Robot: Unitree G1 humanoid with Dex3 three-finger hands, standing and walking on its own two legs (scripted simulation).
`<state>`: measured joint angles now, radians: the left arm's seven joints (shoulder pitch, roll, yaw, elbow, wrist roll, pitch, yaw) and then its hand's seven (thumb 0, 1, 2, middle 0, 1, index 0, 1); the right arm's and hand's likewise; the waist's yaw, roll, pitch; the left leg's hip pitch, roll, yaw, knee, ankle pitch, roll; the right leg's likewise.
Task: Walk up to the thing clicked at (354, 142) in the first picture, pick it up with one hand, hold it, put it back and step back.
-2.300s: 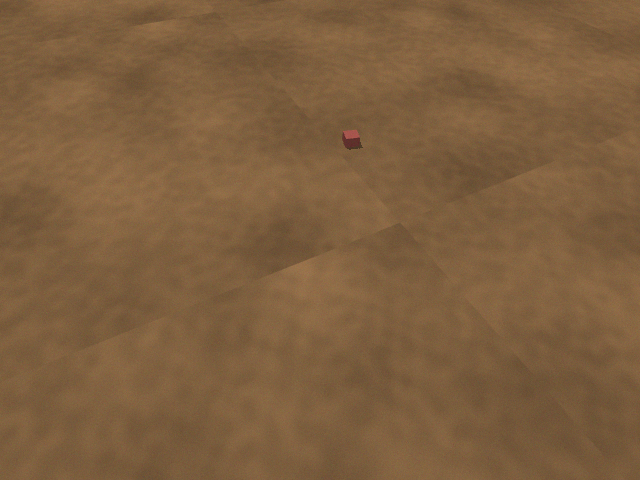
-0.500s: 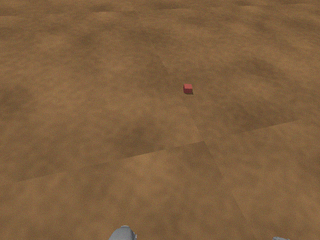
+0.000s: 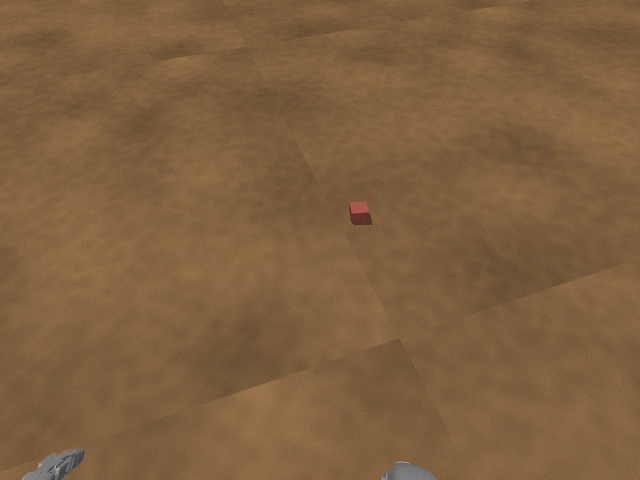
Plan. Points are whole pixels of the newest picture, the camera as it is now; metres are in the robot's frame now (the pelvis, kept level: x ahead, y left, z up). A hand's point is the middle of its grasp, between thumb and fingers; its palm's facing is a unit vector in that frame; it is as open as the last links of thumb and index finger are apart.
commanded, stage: walk up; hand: left
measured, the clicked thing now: (358, 211) +1.27 -0.17 -0.71
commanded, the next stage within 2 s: none
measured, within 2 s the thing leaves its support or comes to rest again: neither
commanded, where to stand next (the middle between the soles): +0.91 -0.43 m, yaw +4 degrees
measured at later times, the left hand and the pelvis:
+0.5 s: hand (200, 428) +0.24 +0.19 -0.14, palm faces -0.02 -0.96 -0.27, open 7.4 cm; pelvis +0.23 -0.07 +0.02, yaw +1 degrees
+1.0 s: hand (297, 261) +0.50 +0.05 -0.08, palm faces +0.01 -0.92 -0.40, open 7.4 cm; pelvis +0.42 -0.23 +0.03, yaw +0 degrees
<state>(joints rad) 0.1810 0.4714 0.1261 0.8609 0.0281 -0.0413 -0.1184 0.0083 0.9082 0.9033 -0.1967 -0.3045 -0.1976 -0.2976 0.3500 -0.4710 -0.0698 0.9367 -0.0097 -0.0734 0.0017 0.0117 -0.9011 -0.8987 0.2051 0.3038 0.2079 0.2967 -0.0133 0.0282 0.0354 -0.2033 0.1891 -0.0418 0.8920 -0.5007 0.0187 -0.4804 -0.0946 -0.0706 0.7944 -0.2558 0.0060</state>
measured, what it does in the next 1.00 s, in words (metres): walks ahead: left foot, then right foot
